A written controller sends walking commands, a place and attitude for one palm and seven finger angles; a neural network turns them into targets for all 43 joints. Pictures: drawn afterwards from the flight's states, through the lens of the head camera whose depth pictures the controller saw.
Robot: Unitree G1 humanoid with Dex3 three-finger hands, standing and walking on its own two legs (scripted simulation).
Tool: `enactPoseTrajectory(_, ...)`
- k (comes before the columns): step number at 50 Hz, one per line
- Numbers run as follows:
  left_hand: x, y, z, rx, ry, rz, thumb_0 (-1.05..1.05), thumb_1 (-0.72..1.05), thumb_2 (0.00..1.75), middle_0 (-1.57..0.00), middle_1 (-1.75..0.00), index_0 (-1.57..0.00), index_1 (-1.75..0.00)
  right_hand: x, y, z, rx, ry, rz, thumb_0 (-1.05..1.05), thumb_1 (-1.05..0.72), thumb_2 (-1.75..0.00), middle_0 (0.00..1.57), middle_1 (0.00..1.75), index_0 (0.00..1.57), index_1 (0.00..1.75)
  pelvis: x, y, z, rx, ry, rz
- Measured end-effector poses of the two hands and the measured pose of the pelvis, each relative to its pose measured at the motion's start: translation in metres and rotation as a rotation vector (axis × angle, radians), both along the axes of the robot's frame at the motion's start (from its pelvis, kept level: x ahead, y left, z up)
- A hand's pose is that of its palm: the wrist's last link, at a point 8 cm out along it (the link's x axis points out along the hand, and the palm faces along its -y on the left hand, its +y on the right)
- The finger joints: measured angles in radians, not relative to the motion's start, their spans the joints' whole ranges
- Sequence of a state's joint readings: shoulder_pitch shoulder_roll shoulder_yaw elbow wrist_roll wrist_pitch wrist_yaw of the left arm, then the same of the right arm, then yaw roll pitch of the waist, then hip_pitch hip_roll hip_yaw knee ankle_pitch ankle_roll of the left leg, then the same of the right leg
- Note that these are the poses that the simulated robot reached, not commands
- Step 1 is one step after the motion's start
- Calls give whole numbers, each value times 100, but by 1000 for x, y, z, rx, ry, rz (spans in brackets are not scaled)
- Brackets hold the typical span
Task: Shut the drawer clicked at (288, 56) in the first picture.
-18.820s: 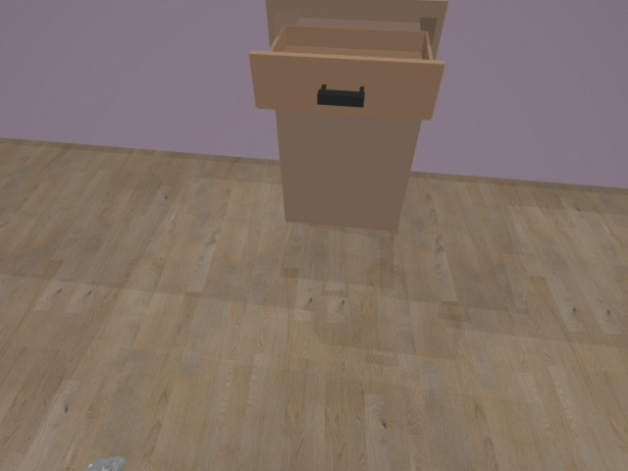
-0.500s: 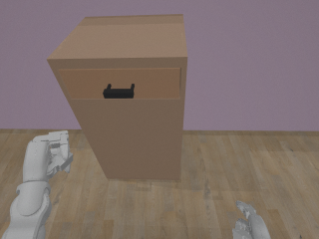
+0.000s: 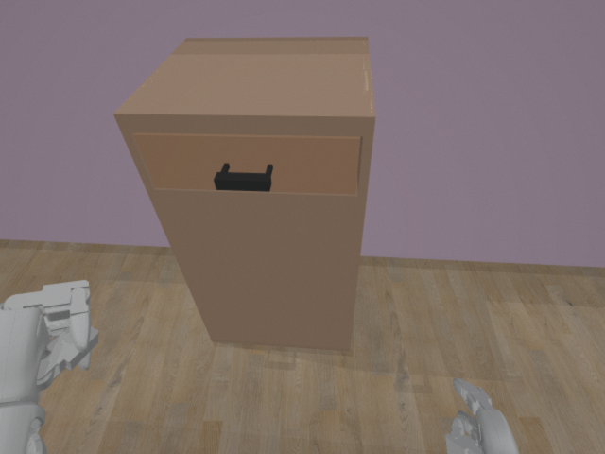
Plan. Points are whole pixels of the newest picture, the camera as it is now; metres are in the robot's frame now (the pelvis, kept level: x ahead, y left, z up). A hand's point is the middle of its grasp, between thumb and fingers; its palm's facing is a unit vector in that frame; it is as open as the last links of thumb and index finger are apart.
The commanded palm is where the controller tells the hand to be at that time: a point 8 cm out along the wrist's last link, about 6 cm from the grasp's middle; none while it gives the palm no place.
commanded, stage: step back with the hand held close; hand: left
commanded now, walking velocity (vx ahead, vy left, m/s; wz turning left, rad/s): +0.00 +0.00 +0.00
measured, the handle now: (245, 175) +0.62 +0.21 +0.03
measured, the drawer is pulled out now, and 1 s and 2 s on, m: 0.00 0.00 0.00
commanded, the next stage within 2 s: stop stepping back and stand still in 1.30 s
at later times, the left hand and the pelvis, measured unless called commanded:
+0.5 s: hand (72, 341) +0.17 +0.26 +0.15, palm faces +0.24 -0.82 -0.53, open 3.3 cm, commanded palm +0.11 +0.30 +0.17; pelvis -0.03 +0.03 +0.00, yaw -2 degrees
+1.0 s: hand out of the picture +0.08 +0.27 +0.15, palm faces +0.33 -0.84 -0.44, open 3.3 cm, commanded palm +0.01 +0.32 +0.17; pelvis -0.12 +0.05 -0.02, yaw -1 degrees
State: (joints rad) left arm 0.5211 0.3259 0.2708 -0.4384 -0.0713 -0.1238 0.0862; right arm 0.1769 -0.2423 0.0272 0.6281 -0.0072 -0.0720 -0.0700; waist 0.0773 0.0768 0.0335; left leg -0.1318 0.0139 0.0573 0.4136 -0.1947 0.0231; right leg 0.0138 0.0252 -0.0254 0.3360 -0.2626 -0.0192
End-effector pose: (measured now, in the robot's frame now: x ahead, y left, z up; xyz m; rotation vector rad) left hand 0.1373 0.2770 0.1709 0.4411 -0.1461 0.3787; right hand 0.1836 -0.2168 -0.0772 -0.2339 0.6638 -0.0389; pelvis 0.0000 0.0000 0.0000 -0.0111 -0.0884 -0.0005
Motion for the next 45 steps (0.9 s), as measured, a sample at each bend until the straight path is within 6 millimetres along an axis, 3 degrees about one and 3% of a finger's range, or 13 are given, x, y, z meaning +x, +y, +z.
enactPoseTrajectory(10,14,7,12,81,-18,-53,2,89,90,-140,-160,-141,-160,-5,1,4,6,20,-39,1,-90,-90,20,30,20,30,-2,6,0,-8,47,-25)
enactPoseTrajectory(20,15,12,0,121,80,-152,2,89,90,-140,-160,-140,-160,-42,-9,-2,-24,97,-163,1,-90,-90,20,30,20,30,-17,23,-1,-1,95,-45)
enactPoseTrajectory(33,-36,33,3,169,7,-123,2,89,90,-140,-160,-140,-160,-85,11,-5,-28,73,-145,1,-90,-90,20,30,20,30,-62,37,-9,-18,86,-27)
enactPoseTrajectory(45,-88,35,0,146,-77,-88,2,89,90,-140,-160,-141,-160,-118,20,-8,-47,41,-94,1,-90,-90,20,30,20,30,-104,37,-17,-30,71,-11)
